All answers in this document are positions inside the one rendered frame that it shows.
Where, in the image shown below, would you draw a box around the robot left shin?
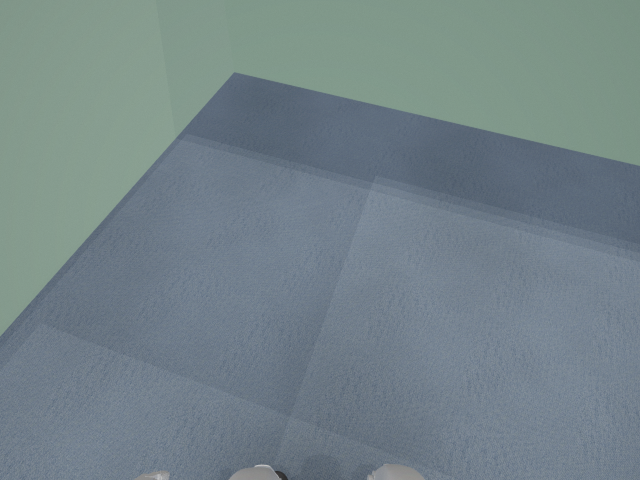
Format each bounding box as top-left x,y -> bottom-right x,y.
255,465 -> 279,478

